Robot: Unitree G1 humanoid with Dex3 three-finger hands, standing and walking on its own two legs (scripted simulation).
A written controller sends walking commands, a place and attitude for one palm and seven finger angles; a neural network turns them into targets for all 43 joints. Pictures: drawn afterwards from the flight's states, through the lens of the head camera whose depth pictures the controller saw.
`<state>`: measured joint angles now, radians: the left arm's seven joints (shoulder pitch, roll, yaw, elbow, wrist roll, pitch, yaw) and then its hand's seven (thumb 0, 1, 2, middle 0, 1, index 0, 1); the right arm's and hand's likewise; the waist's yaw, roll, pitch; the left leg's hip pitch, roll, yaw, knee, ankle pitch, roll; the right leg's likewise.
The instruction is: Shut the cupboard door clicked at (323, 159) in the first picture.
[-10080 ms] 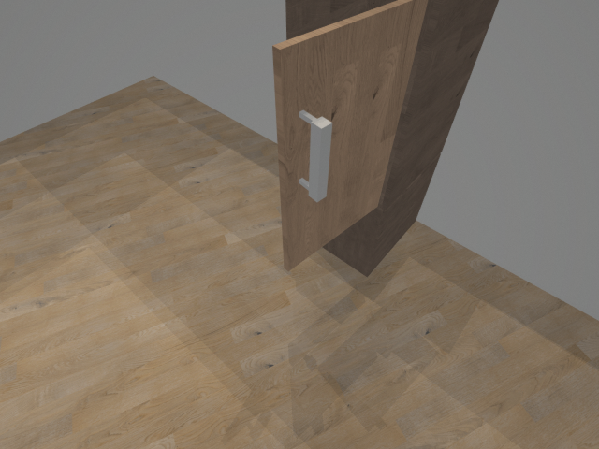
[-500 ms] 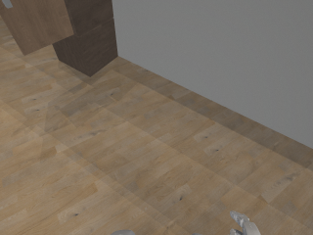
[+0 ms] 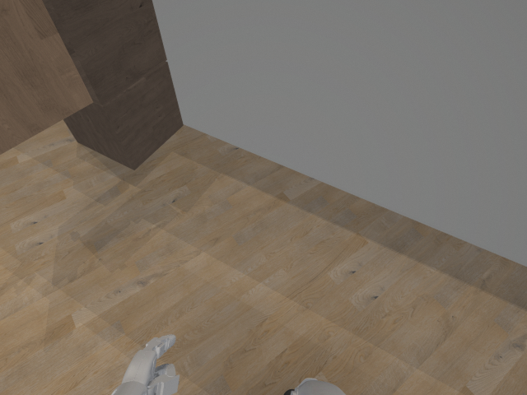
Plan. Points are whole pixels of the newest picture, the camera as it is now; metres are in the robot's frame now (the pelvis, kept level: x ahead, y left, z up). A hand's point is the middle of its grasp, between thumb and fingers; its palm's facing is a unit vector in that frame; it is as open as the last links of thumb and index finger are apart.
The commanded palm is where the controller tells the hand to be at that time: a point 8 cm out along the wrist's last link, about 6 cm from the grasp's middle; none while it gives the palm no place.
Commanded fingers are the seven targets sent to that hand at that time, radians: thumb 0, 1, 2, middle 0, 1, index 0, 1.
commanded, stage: walk to a spot facing it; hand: left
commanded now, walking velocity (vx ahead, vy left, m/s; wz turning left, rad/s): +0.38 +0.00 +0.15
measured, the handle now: out of the picture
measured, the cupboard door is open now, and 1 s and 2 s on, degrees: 82 82 82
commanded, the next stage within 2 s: turn to face it in 1.00 s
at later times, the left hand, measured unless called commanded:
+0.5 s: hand out of the picture +0.09 +0.16 -0.16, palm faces +0.24 -0.96 -0.12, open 7.3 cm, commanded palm none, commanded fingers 0.00 0.90 0.90 -0.20 -0.30 -0.20 -0.30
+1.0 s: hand (158, 198) +0.55 +0.24 -0.14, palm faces +0.01 -0.97 -0.22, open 7.3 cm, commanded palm none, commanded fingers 0.00 0.90 0.90 -0.20 -0.30 -0.20 -0.30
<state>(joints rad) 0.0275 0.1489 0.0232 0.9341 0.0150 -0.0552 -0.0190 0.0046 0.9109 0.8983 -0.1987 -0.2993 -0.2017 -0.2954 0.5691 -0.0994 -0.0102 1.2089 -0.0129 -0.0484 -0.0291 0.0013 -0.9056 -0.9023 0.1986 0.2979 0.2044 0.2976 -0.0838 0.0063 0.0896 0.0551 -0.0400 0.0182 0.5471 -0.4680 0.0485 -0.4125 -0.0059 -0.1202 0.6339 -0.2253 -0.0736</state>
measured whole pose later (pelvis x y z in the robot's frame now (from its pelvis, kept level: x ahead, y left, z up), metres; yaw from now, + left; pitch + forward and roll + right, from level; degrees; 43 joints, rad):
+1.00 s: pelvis +0.44 +0.04 +0.02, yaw +3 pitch +1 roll +1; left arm 0.11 0.22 0.06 1.00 0.02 -0.01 -0.02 0.01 0.93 0.90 -0.19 -0.30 -0.20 -0.29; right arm 0.47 -0.16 -0.03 1.15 -0.03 -0.06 -0.01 0.00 -0.91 -0.90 0.20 0.30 0.20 0.30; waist -0.06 0.00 0.06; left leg 0.03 0.01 0.17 0.32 -0.36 0.01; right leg -0.49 -0.10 -0.09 0.65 -0.17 -0.01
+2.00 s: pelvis +0.63 +0.07 +0.02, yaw +31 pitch +2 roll -3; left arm 0.12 0.25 0.07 0.93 0.01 0.05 0.03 0.01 0.91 0.90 -0.20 -0.30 -0.20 -0.30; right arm 0.24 -0.18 -0.05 0.97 -0.02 0.03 0.00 0.00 -0.90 -0.90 0.20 0.30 0.21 0.30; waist -0.03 -0.01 0.06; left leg -0.33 -0.10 -0.11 0.43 -0.13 0.09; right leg -0.47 -0.04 0.05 0.99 -0.38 0.10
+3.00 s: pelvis +0.63 +0.12 +0.03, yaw +53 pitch -1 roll -2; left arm 0.29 0.20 0.05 1.07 0.02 0.00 0.00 0.01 0.91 0.90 -0.20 -0.30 -0.20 -0.30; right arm 0.26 -0.18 -0.02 1.01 -0.01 -0.05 -0.03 -0.02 -0.94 -0.90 0.20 0.30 0.21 0.30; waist 0.04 -0.04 0.05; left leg -0.05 -0.09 0.10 0.32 -0.27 0.13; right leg -0.54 -0.09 -0.02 1.17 -0.26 0.01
